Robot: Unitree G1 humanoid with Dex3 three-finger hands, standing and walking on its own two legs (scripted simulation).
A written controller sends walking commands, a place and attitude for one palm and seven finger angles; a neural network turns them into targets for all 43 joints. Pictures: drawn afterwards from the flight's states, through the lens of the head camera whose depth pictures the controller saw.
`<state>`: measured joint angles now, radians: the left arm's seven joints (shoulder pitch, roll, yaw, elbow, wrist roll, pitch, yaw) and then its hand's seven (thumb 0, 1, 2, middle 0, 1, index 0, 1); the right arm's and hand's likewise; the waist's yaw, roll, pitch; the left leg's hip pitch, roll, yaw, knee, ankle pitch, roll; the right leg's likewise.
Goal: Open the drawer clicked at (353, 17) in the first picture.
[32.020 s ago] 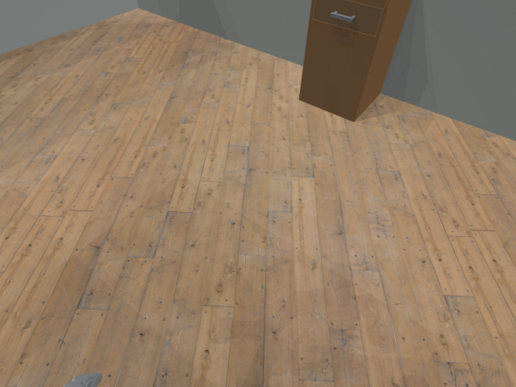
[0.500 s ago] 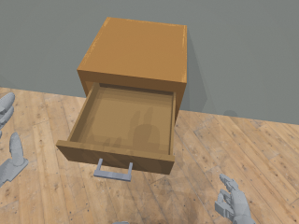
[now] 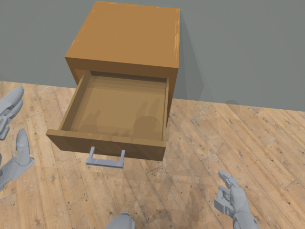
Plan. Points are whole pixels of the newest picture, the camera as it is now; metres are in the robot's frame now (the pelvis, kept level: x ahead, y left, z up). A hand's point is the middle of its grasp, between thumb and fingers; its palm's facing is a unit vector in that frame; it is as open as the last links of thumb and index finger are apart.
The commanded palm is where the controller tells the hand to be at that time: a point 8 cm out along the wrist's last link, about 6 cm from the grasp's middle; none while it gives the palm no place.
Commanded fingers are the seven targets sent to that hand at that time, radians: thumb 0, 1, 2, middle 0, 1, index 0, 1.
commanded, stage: step back with the hand held close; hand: left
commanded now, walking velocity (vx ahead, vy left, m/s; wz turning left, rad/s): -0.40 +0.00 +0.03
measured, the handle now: (106, 157) +0.33 +0.18 -0.14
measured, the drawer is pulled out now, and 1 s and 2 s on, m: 0.30 0.30 0.30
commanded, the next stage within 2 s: stop stepping back and stand still in 0.38 s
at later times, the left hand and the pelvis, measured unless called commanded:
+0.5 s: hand out of the picture +0.07 +0.18 +0.17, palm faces +0.33 -0.81 -0.48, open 7.4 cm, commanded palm -0.01 +0.24 +0.18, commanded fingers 0.00 0.90 0.90 -0.20 -0.30 -0.20 -0.30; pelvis -0.13 -0.04 +0.00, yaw +1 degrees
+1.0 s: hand out of the picture -0.05 +0.18 +0.18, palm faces +0.45 -0.77 -0.45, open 7.4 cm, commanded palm -0.11 +0.22 +0.18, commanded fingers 0.00 0.90 0.90 -0.20 -0.30 -0.20 -0.30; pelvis -0.22 -0.07 +0.00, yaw +4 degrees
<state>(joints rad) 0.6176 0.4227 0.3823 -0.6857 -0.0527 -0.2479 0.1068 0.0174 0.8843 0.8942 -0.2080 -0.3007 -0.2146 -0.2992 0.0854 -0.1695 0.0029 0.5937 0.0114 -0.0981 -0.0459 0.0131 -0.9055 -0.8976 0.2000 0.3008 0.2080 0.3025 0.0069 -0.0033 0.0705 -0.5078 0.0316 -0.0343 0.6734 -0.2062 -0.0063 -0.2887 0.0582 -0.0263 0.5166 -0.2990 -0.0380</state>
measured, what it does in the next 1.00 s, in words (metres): walks backwards: left foot, then right foot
